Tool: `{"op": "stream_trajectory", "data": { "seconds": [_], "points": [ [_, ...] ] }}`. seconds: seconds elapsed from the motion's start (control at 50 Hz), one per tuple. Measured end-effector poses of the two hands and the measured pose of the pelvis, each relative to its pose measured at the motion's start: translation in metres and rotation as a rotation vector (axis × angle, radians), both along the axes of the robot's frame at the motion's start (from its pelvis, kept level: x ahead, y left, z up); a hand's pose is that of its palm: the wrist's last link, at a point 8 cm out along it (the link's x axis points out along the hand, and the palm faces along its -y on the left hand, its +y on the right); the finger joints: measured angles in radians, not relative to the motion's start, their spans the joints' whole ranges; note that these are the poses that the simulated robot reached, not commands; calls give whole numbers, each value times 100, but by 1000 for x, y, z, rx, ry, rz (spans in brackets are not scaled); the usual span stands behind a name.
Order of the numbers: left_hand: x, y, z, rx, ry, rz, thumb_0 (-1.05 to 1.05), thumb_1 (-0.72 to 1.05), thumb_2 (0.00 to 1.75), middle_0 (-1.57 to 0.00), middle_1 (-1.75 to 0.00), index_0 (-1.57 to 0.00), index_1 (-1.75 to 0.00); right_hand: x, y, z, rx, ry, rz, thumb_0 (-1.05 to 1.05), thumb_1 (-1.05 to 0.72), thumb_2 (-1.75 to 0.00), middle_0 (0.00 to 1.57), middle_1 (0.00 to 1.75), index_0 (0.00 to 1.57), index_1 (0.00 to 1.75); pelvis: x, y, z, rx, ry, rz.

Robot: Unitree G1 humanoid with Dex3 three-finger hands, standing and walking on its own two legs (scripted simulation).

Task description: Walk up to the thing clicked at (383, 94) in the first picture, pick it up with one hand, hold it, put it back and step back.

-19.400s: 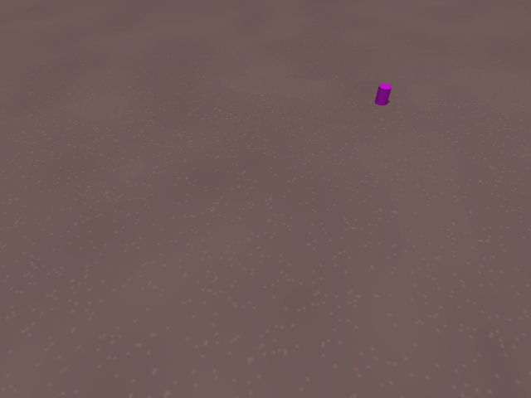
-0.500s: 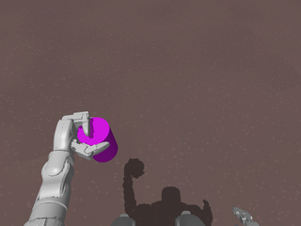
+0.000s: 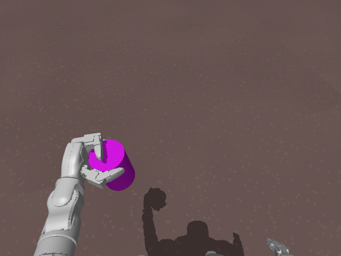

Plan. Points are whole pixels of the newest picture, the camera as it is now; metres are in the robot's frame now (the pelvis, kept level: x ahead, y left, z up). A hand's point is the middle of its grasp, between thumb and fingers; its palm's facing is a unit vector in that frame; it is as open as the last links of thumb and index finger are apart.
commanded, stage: hold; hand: left
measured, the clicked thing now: (114, 166) +0.35 +0.16 -0.02
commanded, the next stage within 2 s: none
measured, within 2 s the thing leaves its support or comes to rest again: neither
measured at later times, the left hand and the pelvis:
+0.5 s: hand (101, 161) +0.32 +0.17 +0.05, palm faces +0.00 -1.00 -0.02, open 6.8 cm; pelvis -0.01 +0.00 +0.01, yaw +0 degrees
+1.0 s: hand (97, 165) +0.31 +0.17 +0.06, palm faces +0.01 -1.00 -0.02, open 6.9 cm; pelvis -0.01 +0.00 +0.01, yaw +0 degrees
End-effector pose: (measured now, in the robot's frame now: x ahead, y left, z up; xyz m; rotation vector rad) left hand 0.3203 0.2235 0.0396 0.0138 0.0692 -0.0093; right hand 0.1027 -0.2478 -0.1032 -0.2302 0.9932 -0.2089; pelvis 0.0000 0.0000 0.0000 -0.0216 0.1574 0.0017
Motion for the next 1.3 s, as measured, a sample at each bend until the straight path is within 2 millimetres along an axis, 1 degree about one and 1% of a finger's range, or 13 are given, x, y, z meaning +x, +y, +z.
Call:
{"op": "stream_trajectory", "data": {
  "seconds": [0.18, 0.32, 0.62, 0.82, 1.02, 1.16, 1.3],
  "points": [
    [-2, -2, 8, 0, -10, 3, -4, -41, 96, -54, -99, -135, -146, 3, -1, 6, -3, -15, 1, 1, -92, -90, 20, 29, 20, 29, -1, -1, 5, 3, -23, -1],
    [-8, -3, 13, 4, -17, 1, -4, -41, 96, -54, -99, -135, -146, 3, 0, 9, 0, -25, 1, 1, -92, -90, 20, 29, 20, 29, -3, 0, 8, 5, -40, -2],
    [-23, -1, 19, 13, -24, 8, -4, -41, 96, -54, -100, -135, -146, 2, 5, 14, 16, -46, 14, 1, -92, -90, 20, 29, 20, 29, -8, 1, 12, 6, -67, -1],
    [-29, -1, 17, 4, -19, 5, -4, -41, 96, -54, -100, -134, -145, 4, 5, 17, 17, -63, 20, 1, -92, -90, 20, 29, 20, 29, -10, 1, 13, 7, -76, 1],
    [-31, 5, 20, 9, -31, 20, -4, -41, 95, -53, -100, -132, -145, 3, 6, 17, 19, -61, 26, 1, -92, -90, 20, 29, 20, 29, -11, 2, 14, 6, -77, 2],
    [-30, 1, 20, 12, -27, -4, -4, -41, 95, -53, -100, -132, -144, 2, 6, 17, 18, -60, 23, 1, -92, -90, 20, 29, 20, 29, -9, 3, 14, 6, -78, 2],
    [-23, 2, 23, 0, -36, 18, -4, -40, 95, -53, -100, -130, -143, 3, 7, 18, 17, -64, 19, 1, -92, -90, 20, 29, 20, 29, -9, 4, 15, 5, -81, 0]
  ]
}}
